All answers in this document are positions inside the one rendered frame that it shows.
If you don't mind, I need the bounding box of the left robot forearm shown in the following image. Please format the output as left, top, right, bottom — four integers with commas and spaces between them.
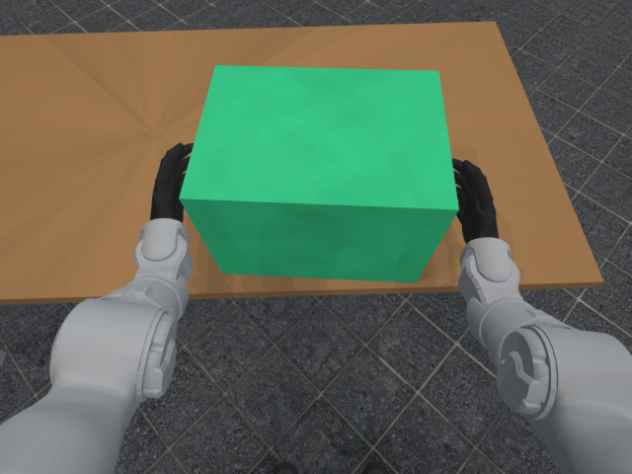
49, 218, 194, 384

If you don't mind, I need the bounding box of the left robot upper arm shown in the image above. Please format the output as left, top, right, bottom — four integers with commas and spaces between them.
0, 298, 177, 474

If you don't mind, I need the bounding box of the robot right hand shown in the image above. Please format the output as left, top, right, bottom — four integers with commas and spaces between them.
451, 158, 499, 244

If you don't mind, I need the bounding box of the robot left hand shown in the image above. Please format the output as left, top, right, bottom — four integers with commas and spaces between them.
150, 143, 194, 223

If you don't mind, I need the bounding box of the carton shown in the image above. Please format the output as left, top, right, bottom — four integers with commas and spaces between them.
179, 65, 459, 283

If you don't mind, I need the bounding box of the right robot upper arm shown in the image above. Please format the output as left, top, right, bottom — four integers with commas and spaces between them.
496, 325, 632, 474

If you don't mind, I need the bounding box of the table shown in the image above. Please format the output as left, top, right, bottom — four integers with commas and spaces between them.
0, 22, 604, 365

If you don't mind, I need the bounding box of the right robot forearm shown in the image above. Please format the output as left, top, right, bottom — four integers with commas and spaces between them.
458, 237, 632, 370

